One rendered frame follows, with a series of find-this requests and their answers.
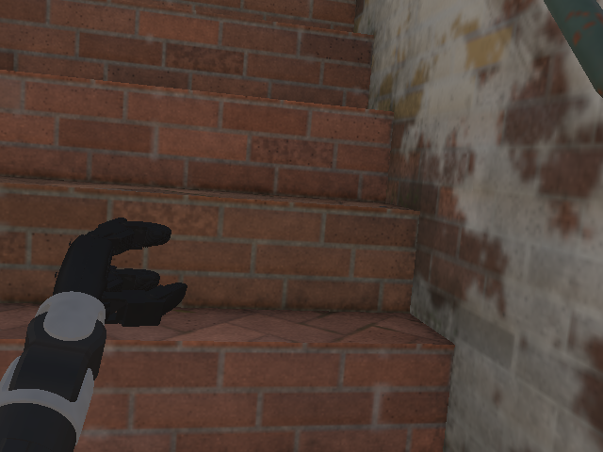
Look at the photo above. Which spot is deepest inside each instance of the left robot hand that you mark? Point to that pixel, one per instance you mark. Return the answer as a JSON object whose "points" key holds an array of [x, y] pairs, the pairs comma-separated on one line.
{"points": [[133, 293]]}

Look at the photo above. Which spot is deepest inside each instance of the left robot forearm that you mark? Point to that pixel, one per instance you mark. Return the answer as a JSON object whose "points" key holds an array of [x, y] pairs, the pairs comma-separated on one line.
{"points": [[45, 393]]}

